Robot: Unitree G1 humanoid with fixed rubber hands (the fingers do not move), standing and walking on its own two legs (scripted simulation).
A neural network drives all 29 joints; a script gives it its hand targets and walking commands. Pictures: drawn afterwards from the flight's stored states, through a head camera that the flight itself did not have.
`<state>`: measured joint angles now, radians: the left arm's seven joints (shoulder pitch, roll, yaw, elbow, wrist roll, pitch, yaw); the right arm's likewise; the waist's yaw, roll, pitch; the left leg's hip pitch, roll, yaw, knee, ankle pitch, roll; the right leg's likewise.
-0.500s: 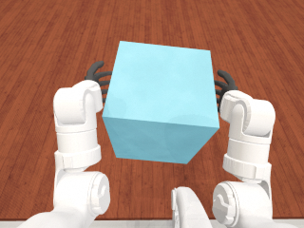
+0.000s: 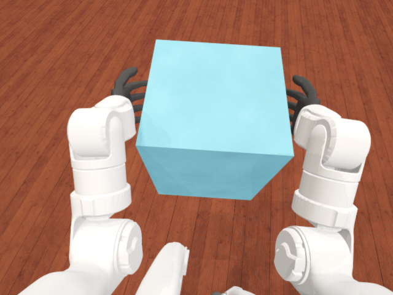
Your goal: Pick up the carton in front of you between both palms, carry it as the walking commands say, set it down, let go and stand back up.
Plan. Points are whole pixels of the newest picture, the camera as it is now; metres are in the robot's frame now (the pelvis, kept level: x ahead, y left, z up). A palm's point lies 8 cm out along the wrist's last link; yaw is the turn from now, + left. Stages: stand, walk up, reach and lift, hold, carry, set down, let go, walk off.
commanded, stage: carry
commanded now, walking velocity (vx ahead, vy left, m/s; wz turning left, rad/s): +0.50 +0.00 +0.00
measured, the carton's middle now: (210, 131) +0.40 +0.04 +0.09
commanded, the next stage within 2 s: none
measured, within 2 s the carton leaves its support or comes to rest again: neither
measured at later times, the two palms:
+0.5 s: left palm (187, 10) +0.72 +0.14 +0.16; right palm (309, 33) +0.68 -0.16 +0.15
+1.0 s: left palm out of the picture +0.94 +0.11 +0.11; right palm (303, 3) +0.94 -0.19 +0.10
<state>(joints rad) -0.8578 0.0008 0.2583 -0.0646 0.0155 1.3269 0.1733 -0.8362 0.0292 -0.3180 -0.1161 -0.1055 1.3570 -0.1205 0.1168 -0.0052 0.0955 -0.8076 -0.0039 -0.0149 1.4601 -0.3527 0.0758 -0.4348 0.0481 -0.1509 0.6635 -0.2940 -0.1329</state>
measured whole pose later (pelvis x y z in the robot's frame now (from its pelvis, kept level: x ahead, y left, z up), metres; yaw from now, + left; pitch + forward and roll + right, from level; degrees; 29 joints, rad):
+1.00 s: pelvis +0.67 -0.04 +0.03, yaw +0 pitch +5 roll +0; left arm -0.18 -0.14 0.10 -0.31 0.12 1.21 0.08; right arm -0.16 0.13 -0.13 -0.32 -0.12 1.21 -0.08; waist 0.01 0.03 -0.08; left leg -0.47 0.04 0.07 1.07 -0.38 0.01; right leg -0.30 -0.03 -0.20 0.38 -0.16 -0.05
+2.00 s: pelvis +0.90 -0.02 +0.01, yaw -5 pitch +2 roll +1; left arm -0.14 -0.13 0.10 -0.25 0.14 1.20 0.07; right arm -0.14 0.13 -0.10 -0.23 -0.14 1.20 -0.08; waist 0.00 0.00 -0.16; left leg -0.41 0.07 0.21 0.57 -0.19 0.04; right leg -0.13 -0.05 -0.10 0.55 -0.46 0.01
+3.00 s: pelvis +0.90 -0.02 +0.02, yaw -4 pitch +2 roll +0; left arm -0.21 -0.14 0.14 0.15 0.25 0.75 0.03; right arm -0.19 0.14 -0.17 0.17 -0.23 0.74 -0.03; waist 0.01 -0.03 -0.11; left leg -0.36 0.06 0.20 0.55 -0.30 0.00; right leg -0.05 -0.05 -0.12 0.43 -0.40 0.01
